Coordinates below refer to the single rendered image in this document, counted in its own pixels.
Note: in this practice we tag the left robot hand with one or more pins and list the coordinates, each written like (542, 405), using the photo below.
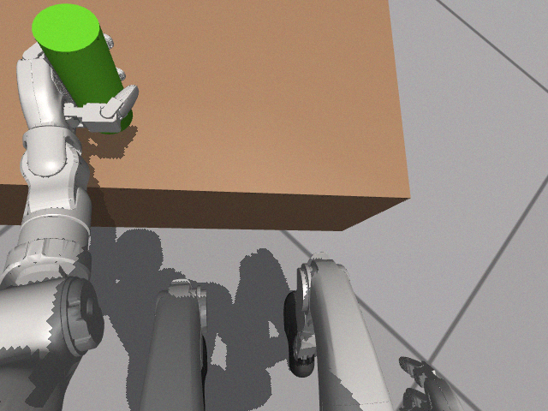
(45, 100)

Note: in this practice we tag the can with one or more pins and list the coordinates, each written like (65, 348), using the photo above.
(73, 41)

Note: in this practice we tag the right robot hand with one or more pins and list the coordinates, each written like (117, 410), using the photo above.
(438, 396)

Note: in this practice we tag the right robot foot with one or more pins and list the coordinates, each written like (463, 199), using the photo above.
(300, 368)

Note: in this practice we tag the left robot arm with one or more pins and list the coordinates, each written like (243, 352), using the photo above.
(49, 313)

